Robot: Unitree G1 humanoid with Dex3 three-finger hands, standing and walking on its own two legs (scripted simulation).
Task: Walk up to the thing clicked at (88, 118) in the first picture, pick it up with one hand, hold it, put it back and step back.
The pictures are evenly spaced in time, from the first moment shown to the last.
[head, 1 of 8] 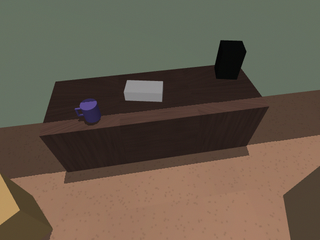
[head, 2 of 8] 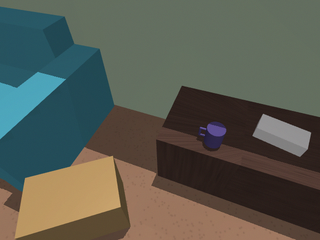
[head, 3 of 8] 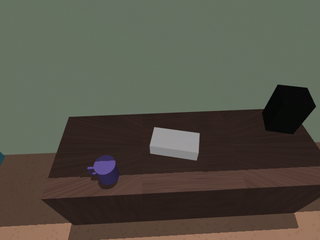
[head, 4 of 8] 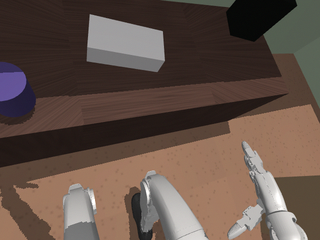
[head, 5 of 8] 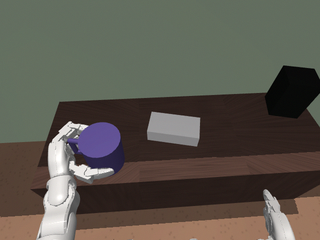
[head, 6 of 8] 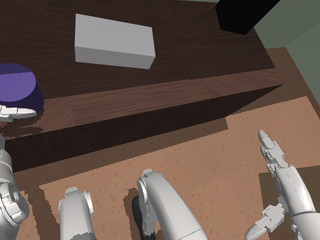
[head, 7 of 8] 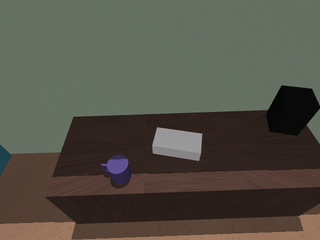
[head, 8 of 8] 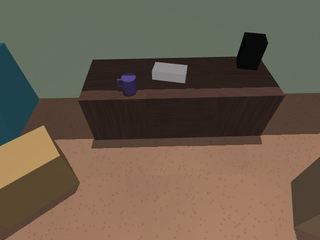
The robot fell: no
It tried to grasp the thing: yes
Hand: left
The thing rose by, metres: 0.32
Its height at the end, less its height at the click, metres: +0.00
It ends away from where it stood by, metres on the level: 0.04
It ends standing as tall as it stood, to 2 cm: yes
